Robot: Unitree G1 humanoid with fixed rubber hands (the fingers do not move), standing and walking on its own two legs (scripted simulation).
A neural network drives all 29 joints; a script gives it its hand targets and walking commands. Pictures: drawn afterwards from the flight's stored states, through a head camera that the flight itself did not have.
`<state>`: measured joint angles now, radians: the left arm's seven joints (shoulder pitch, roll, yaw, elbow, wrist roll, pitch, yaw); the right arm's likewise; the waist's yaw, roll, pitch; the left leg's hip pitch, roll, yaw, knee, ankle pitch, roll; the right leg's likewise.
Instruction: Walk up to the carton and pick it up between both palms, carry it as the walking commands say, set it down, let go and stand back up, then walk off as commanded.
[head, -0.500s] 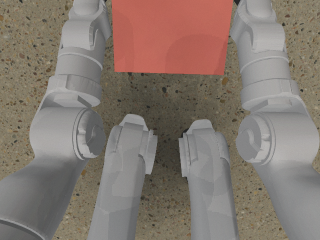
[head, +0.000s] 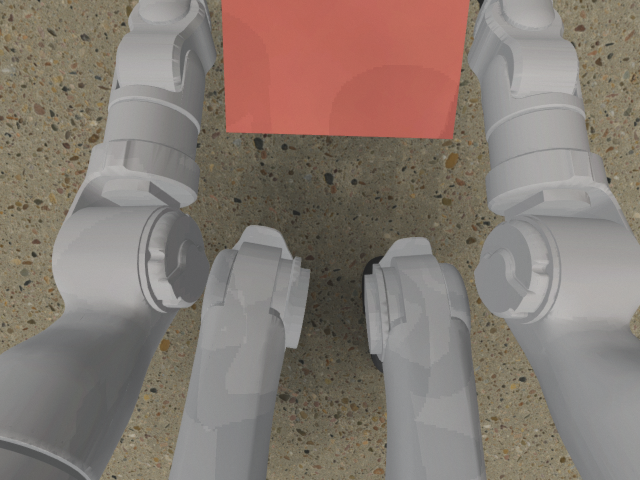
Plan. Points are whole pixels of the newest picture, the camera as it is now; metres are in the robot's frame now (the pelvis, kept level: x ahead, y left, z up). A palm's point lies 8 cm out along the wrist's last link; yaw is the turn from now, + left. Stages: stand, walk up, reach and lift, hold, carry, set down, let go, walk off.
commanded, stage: set down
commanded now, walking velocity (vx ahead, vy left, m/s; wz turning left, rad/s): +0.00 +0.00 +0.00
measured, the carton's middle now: (339, 27) +0.53 +0.01 -0.23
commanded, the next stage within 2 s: none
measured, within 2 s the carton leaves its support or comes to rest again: neither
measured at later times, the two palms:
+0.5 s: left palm out of the picture +0.55 +0.15 -0.16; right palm out of the picture +0.56 -0.12 -0.16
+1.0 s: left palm out of the picture +0.54 +0.19 -0.16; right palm out of the picture +0.55 -0.15 -0.16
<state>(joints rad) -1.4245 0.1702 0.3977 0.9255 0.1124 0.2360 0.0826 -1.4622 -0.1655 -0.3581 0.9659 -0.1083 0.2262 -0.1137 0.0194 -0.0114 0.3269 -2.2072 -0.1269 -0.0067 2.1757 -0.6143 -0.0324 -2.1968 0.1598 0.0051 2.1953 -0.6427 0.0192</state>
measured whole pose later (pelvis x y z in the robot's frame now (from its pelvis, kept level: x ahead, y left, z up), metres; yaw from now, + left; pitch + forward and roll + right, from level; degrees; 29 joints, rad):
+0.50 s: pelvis +0.00 +0.00 -0.01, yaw +0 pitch +35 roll +1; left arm -1.42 0.16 0.43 0.91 0.12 0.20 0.04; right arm -1.46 -0.17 -0.37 0.95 -0.10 0.19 -0.08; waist 0.02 -0.01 0.37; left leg -2.20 -0.11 0.00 2.22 -0.64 -0.03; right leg -2.19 0.14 -0.01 2.24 -0.66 0.01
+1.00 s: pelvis +0.00 +0.00 +0.00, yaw +0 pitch +37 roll +1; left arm -1.47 0.32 0.21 1.11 -0.12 0.09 0.11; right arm -1.48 -0.32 -0.15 1.10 0.11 0.10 -0.12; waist 0.02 -0.01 0.36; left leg -2.22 -0.10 0.01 2.16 -0.59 -0.02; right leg -2.21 0.12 -0.01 2.18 -0.62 0.01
